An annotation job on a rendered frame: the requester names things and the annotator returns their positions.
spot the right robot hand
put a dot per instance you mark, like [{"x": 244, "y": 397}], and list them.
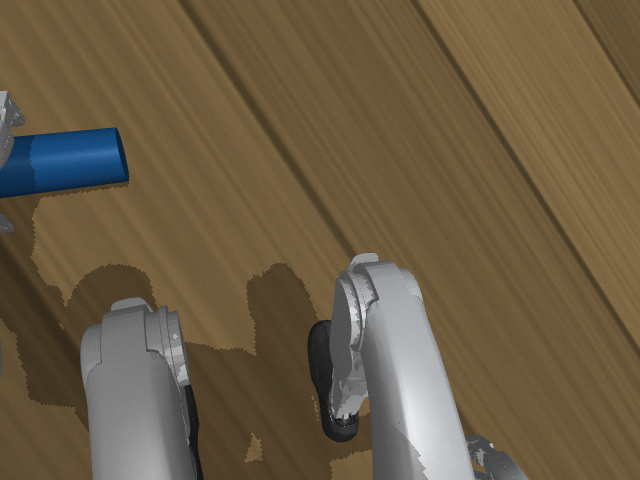
[{"x": 498, "y": 465}]

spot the bottle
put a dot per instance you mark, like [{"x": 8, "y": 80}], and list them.
[{"x": 66, "y": 160}]

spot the left robot hand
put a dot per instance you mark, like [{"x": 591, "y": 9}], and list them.
[{"x": 10, "y": 115}]

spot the left robot foot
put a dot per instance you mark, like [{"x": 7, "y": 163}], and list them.
[{"x": 193, "y": 437}]

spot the right robot foot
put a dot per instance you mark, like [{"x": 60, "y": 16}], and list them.
[{"x": 321, "y": 369}]

